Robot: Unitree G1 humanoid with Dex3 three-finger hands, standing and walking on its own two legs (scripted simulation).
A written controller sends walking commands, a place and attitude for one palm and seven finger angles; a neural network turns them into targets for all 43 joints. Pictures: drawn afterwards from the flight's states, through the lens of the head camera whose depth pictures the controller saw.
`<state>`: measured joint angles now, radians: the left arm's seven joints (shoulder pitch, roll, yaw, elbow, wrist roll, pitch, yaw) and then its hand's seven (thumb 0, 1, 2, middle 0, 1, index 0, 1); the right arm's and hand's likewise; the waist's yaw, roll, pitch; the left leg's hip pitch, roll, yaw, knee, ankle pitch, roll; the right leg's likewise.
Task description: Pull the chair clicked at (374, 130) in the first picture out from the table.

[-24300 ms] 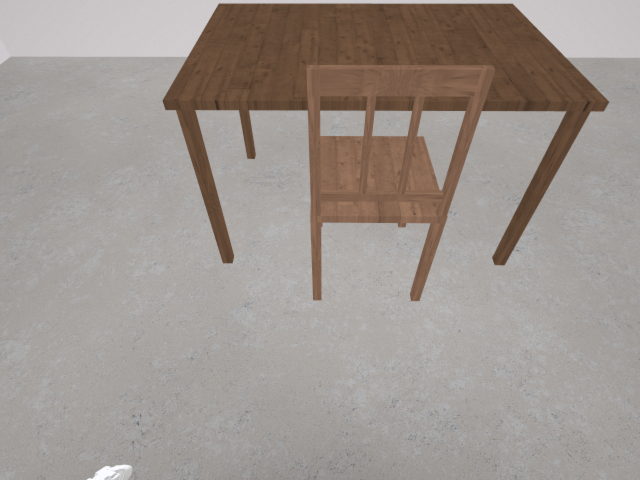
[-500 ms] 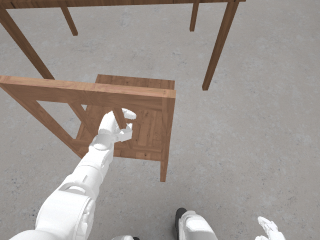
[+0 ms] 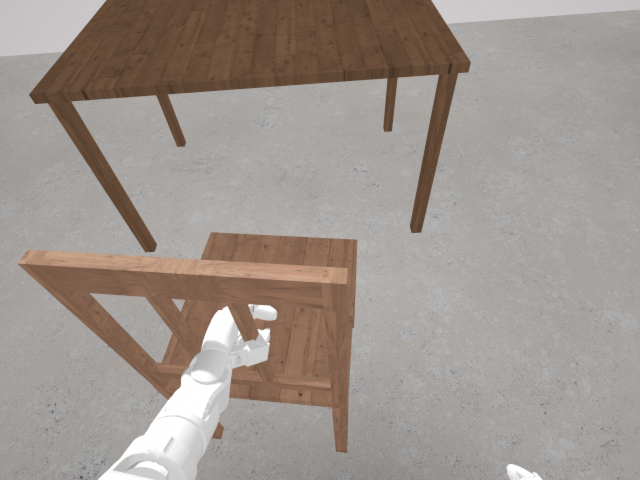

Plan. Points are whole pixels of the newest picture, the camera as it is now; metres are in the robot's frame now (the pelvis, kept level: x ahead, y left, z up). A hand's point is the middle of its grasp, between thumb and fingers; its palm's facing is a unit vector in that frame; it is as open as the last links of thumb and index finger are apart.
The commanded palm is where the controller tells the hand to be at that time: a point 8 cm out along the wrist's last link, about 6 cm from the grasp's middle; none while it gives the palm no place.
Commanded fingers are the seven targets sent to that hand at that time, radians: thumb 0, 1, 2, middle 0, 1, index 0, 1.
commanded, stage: stop walking, hand still on the chair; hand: left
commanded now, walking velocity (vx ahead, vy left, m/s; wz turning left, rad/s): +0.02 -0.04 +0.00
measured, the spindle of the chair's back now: (187, 338) +0.34 +0.23 -0.09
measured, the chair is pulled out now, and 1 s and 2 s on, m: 0.59 0.60 0.60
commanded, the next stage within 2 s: open the thumb and straighten the fingers in 0.50 s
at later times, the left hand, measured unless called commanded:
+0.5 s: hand (261, 352) +0.30 +0.10 -0.06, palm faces -0.12 -0.97 -0.19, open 5.1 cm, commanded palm +0.29 +0.15 -0.04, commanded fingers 0.00 0.90 0.90 -0.50 -1.45 -0.50 -1.45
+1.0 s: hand (253, 346) +0.31 +0.11 -0.05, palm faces -0.12 -0.98 -0.18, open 12.2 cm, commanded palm +0.29 +0.16 -0.03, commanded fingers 0.00 -0.55 0.20 -0.22 -0.65 -0.22 -0.65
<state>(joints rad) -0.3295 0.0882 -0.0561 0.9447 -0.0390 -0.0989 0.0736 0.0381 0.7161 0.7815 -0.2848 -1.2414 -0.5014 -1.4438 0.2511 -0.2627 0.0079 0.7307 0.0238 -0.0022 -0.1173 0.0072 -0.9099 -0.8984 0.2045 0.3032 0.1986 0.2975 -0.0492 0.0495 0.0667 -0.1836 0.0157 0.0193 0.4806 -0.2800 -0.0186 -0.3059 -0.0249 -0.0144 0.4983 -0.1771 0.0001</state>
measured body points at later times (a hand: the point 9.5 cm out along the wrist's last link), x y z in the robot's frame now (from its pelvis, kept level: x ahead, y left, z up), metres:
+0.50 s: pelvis +0.02 +0.01 +0.00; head +0.03 -0.02 +0.45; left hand +0.30 +0.15 -0.04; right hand +0.14 -0.23 -0.12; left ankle -0.01 +0.13 -0.74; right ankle +0.06 -0.12 -0.74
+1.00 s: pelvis +0.02 +0.00 -0.02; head +0.05 -0.02 +0.43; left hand +0.31 +0.16 -0.04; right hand +0.16 -0.25 -0.13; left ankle -0.01 +0.13 -0.74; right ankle +0.06 -0.12 -0.74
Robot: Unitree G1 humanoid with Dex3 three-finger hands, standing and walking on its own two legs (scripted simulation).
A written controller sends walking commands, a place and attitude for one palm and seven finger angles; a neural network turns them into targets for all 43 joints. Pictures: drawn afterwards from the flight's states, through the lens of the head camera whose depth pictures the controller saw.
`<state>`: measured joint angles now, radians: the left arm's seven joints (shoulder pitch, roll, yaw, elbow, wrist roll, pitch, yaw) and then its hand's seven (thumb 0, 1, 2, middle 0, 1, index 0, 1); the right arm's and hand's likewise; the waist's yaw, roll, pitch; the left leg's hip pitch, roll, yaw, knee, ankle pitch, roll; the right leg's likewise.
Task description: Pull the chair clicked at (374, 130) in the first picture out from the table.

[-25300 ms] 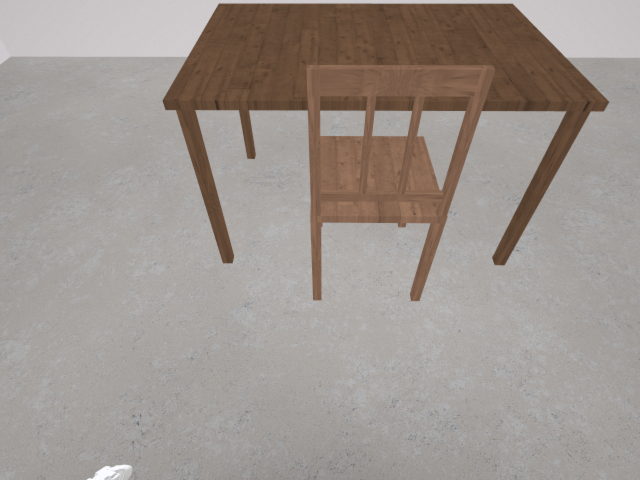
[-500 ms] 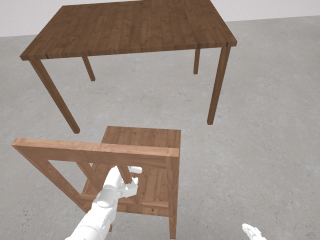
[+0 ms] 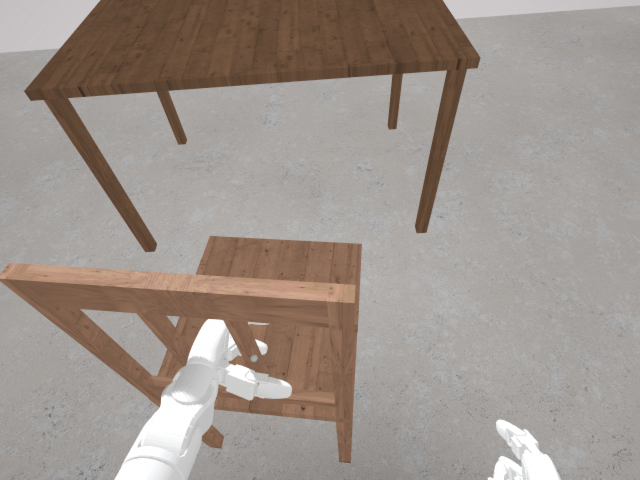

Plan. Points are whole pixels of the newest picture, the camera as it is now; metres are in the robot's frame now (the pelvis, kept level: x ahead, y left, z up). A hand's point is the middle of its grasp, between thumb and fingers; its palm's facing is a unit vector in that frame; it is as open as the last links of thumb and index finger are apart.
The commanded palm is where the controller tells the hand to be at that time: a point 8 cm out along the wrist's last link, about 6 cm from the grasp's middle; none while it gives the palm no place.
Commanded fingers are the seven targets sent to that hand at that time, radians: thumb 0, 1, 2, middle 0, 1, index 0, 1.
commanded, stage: open the thumb and straighten the fingers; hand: left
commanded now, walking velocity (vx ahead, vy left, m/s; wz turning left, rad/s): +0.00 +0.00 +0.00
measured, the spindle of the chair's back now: (183, 353) +0.32 +0.22 -0.07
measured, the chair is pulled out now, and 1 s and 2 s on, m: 0.60 0.60 0.60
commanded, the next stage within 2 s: draw the fingers out of the gap in 0.34 s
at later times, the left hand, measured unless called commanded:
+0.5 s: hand (248, 369) +0.28 +0.11 -0.05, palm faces -0.12 -0.98 -0.16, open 17.4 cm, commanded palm +0.26 +0.16 -0.02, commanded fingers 0.00 -0.55 0.20 0.00 0.00 0.00 0.00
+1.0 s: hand (224, 446) +0.18 +0.13 -0.04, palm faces -0.09 -0.98 -0.16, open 17.5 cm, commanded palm +0.17 +0.17 -0.02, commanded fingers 0.00 -0.55 0.20 0.00 0.00 0.00 0.00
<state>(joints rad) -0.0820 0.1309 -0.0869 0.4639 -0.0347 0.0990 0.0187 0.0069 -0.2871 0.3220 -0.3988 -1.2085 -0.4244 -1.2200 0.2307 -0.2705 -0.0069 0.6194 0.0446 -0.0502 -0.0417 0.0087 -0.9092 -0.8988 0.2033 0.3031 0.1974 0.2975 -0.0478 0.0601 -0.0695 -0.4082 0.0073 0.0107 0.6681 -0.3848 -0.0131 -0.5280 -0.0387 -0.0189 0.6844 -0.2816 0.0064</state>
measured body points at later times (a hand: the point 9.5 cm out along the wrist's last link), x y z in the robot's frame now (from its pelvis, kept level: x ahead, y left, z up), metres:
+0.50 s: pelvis +0.03 +0.00 -0.01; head +0.07 -0.02 +0.43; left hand +0.28 +0.16 -0.03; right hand +0.19 -0.24 -0.11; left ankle -0.03 +0.13 -0.72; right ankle +0.04 -0.12 -0.72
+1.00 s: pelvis +0.02 +0.02 -0.03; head +0.05 +0.01 +0.42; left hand +0.18 +0.18 -0.03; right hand +0.21 -0.20 -0.10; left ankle -0.03 +0.13 -0.72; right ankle +0.04 -0.12 -0.72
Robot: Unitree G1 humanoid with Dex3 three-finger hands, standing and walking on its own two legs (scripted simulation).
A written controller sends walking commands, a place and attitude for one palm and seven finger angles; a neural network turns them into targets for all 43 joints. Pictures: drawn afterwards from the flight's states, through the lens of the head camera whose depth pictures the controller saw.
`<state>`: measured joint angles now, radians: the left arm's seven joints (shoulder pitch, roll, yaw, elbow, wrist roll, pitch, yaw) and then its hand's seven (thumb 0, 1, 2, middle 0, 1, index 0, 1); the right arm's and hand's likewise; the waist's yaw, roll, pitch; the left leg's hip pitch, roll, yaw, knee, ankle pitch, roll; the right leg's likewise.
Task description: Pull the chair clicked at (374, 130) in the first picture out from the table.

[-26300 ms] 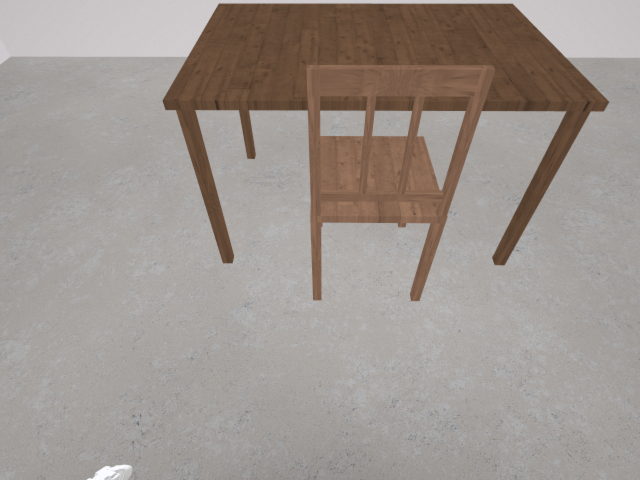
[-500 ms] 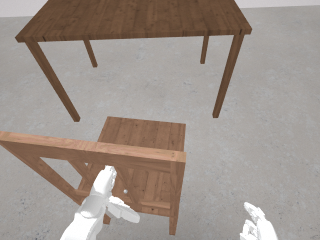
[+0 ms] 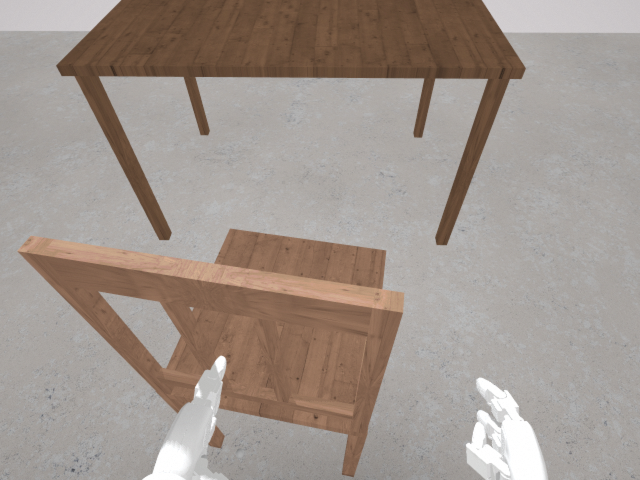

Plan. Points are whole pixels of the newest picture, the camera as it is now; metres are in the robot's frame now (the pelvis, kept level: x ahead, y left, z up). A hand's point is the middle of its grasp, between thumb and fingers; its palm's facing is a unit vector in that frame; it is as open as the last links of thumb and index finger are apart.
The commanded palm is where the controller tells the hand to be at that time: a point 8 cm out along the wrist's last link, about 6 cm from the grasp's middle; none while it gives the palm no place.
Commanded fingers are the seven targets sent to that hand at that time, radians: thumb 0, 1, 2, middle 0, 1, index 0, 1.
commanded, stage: draw the fingers out of the gap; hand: left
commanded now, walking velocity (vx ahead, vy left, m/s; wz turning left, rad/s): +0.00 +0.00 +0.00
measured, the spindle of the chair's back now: (201, 348) +0.31 +0.19 -0.04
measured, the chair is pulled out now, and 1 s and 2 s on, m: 0.60 0.60 0.60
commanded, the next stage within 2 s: draw the hand back to the body in 0.20 s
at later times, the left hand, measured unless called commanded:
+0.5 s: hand (211, 460) +0.15 +0.12 +0.04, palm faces +0.04 -1.00 +0.00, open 17.5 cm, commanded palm +0.12 +0.17 +0.05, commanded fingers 0.00 -0.55 0.20 0.00 0.00 0.00 0.00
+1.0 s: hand (121, 437) +0.16 +0.18 +0.11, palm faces +0.23 -0.91 -0.35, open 16.3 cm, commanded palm +0.12 +0.23 +0.14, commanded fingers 0.00 -0.01 0.46 -0.08 -0.11 -0.08 -0.11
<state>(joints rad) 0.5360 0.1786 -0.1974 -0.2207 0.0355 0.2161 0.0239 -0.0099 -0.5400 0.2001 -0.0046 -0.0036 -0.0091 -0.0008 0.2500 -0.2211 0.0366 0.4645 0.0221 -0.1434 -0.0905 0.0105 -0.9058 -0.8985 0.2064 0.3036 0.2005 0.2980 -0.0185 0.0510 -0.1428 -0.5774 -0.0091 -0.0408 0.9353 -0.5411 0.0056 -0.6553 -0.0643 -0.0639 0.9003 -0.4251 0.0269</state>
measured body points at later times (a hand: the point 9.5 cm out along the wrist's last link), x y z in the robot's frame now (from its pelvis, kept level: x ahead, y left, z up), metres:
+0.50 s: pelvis -0.01 +0.01 -0.02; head +0.02 +0.01 +0.43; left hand +0.14 +0.17 +0.04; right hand +0.17 -0.22 -0.08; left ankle -0.04 +0.12 -0.69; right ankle +0.01 -0.14 -0.69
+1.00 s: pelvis -0.01 -0.01 +0.01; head -0.01 -0.03 +0.46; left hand +0.14 +0.23 +0.13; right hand +0.18 -0.23 -0.07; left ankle -0.05 +0.12 -0.69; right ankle +0.01 -0.14 -0.69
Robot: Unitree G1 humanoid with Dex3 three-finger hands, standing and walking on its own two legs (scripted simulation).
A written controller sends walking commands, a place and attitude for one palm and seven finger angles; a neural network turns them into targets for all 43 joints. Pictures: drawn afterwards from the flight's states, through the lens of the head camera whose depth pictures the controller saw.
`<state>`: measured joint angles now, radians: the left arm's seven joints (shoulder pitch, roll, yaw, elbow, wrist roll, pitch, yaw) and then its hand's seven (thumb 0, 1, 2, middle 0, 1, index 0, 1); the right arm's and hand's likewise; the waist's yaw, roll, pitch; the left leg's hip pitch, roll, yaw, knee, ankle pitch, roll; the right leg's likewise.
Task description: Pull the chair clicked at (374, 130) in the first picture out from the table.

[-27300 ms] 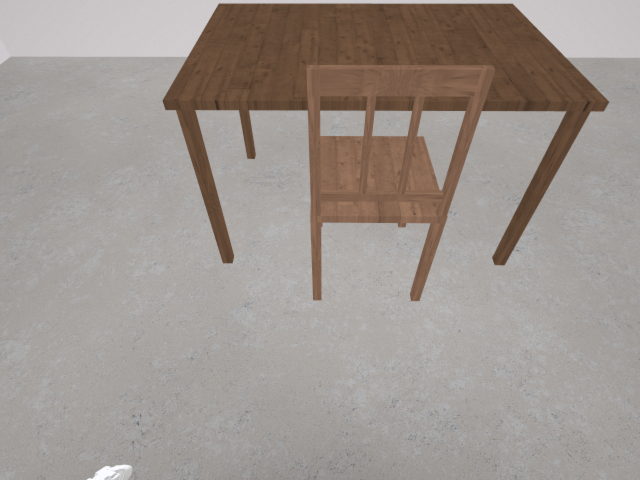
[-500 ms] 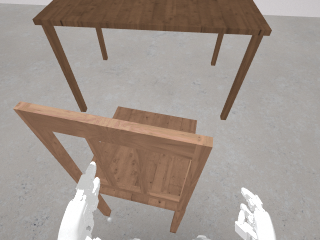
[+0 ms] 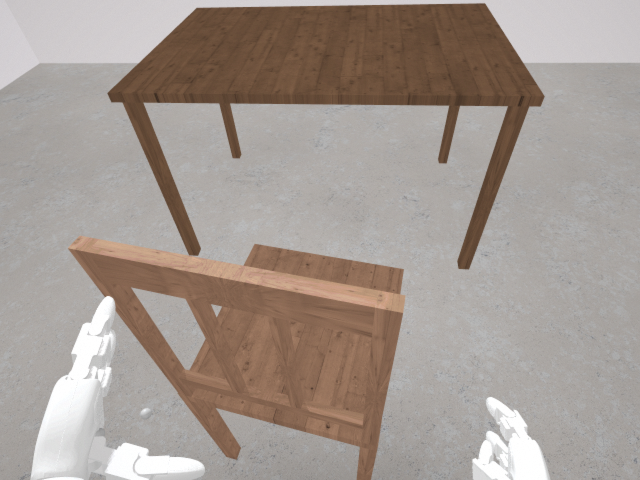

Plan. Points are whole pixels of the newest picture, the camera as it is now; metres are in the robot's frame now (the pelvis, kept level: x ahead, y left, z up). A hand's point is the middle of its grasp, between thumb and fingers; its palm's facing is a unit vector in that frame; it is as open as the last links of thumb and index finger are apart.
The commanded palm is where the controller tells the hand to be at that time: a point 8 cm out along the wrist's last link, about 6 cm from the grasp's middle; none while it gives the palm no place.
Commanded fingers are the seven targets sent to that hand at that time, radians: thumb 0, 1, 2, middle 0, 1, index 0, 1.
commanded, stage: draw the hand back to the body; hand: left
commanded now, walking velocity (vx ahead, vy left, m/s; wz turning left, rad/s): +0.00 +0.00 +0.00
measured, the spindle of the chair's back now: (220, 348) +0.31 +0.19 -0.06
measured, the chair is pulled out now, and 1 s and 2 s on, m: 0.60 0.60 0.60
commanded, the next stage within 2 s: step back with the hand held close in 0.90 s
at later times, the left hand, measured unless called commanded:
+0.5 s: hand (57, 329) +0.20 +0.25 +0.19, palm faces +0.45 -0.75 -0.48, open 9.7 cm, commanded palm +0.15 +0.29 +0.21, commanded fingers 0.00 0.90 0.90 -0.20 -0.30 -0.20 -0.30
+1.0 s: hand (41, 307) +0.21 +0.27 +0.20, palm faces +0.47 -0.75 -0.46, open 7.4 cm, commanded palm +0.17 +0.30 +0.21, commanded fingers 0.00 0.90 0.90 -0.20 -0.30 -0.20 -0.30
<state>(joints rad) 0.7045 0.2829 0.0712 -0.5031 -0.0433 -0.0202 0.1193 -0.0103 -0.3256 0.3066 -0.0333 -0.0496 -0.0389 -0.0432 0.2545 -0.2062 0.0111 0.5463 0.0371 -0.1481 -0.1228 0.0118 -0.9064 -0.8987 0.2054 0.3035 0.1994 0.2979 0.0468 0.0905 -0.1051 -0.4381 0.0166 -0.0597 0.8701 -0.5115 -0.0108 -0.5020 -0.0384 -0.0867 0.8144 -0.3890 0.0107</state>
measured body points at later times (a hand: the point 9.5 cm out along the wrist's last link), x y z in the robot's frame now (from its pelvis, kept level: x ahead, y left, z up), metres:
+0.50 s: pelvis +0.01 -0.01 +0.03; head +0.01 -0.04 +0.48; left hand +0.17 +0.29 +0.21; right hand +0.20 -0.23 -0.06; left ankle -0.04 +0.12 -0.70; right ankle +0.02 -0.13 -0.70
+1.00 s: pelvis +0.02 +0.00 +0.04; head +0.01 -0.02 +0.49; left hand +0.18 +0.31 +0.23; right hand +0.20 -0.22 -0.06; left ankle -0.04 +0.12 -0.70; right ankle +0.02 -0.13 -0.70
